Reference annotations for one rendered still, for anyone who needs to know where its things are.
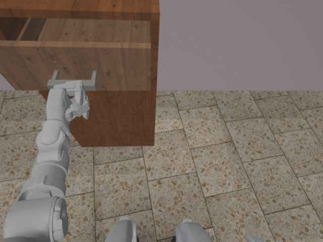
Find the robot left forearm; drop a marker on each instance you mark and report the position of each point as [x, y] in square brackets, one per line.
[51, 166]

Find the left robot hand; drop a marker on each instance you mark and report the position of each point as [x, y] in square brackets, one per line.
[60, 106]

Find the drawer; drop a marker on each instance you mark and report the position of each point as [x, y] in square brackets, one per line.
[119, 50]

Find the left robot upper arm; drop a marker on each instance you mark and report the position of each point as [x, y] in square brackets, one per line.
[37, 220]

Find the cabinet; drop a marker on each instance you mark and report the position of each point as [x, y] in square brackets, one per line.
[116, 118]

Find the left robot thigh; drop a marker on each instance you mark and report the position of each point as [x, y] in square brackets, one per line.
[123, 231]

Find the left robot shin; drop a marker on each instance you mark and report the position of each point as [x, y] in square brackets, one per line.
[124, 218]

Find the handle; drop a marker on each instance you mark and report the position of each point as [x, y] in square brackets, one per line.
[89, 85]

